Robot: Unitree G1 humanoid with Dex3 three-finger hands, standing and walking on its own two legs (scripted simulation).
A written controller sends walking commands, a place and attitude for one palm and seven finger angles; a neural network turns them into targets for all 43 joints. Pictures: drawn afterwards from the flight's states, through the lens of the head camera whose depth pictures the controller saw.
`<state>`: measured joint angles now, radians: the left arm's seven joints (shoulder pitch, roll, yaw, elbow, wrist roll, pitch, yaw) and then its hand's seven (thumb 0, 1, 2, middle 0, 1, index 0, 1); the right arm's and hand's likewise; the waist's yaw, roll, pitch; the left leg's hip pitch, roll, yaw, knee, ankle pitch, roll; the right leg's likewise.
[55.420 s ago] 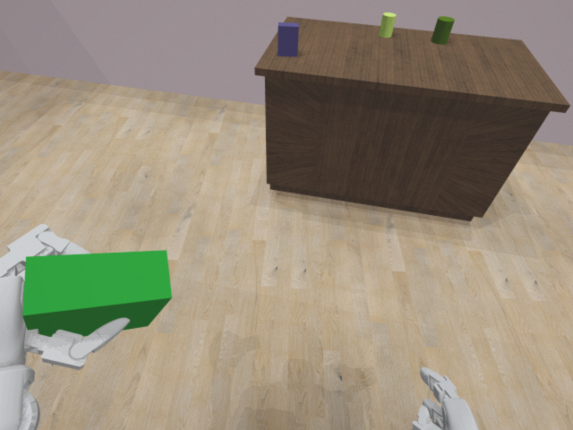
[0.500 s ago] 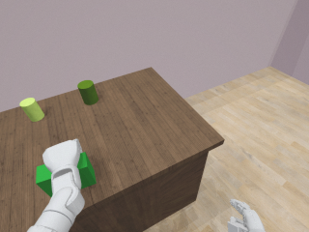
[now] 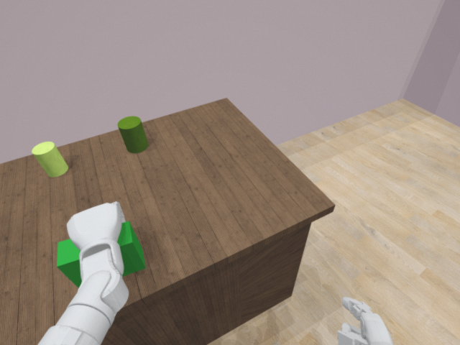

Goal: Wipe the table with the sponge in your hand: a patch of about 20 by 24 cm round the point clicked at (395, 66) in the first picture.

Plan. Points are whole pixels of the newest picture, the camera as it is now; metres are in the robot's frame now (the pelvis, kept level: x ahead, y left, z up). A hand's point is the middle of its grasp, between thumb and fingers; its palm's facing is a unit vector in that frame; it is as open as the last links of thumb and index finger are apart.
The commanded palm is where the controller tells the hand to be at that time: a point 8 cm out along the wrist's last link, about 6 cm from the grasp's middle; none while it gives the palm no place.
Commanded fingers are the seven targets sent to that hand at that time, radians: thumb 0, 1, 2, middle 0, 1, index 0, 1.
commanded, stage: slide back across to the middle lane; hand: left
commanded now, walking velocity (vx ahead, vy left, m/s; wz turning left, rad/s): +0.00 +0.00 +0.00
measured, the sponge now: (108, 261) +0.28 +0.29 -0.04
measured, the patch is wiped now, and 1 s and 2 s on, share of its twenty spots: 1.00 1.00 1.00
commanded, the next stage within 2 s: wipe forward along the middle lane in 0.82 s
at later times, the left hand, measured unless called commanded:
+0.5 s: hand (93, 252) +0.26 +0.29 +0.03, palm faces +0.02 -0.10 -0.99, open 9.2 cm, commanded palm +0.21 +0.30 +0.06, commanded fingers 0.00 0.10 1.30 -1.20 -1.60 -1.20 -1.60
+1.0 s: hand (79, 260) +0.25 +0.31 +0.02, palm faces -0.04 -0.09 -1.00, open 9.2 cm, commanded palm +0.21 +0.32 +0.06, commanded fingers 0.00 0.10 1.30 -1.20 -1.60 -1.20 -1.60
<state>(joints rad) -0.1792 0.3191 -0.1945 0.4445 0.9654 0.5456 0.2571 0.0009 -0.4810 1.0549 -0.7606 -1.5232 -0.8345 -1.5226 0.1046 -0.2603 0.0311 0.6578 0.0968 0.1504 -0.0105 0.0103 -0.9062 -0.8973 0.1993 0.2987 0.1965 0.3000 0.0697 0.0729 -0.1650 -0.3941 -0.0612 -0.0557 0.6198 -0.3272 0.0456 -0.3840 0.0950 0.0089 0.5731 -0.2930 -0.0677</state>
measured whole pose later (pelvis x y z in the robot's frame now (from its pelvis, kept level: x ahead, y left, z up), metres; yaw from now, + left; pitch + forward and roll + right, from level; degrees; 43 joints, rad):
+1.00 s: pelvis +0.01 +0.01 +0.01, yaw -1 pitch +4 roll -1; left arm 0.10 0.40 -0.04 0.23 0.93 0.37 0.22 0.00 -0.50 1.05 -0.80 -1.49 -0.87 -1.49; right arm 0.09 -0.26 0.02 0.68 0.07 0.12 -0.01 0.01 -0.91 -0.90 0.20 0.30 0.20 0.30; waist 0.08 0.08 -0.12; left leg -0.29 -0.05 -0.03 0.54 -0.32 0.05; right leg -0.28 0.10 0.04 0.49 -0.27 -0.06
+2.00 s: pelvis -0.05 -0.05 -0.04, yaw -5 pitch +17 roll -1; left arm -0.52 0.85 0.29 1.12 0.99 -0.01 0.17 -0.01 -0.60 1.07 -0.89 -1.37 -0.93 -1.46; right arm 0.27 -0.34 0.00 0.70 0.08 0.08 -0.01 0.01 -0.91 -0.90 0.20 0.30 0.20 0.30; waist -0.03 0.05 -0.13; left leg -0.81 -0.03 -0.12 0.90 -0.40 0.05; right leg -0.81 0.21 -0.01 0.79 -0.27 -0.14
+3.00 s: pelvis +0.00 +0.04 -0.02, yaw -3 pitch +17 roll -5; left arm -0.58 0.74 0.21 1.07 1.03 -0.01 0.22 -0.01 -0.60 1.09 -0.87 -1.39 -0.92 -1.48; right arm 0.27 -0.28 0.02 0.69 0.08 0.15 0.02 0.00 -0.91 -0.90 0.20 0.30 0.20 0.30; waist -0.01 0.06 -0.18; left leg -0.70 -0.08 -0.07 0.81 -0.39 0.10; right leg -0.65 0.11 0.02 0.67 -0.31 -0.02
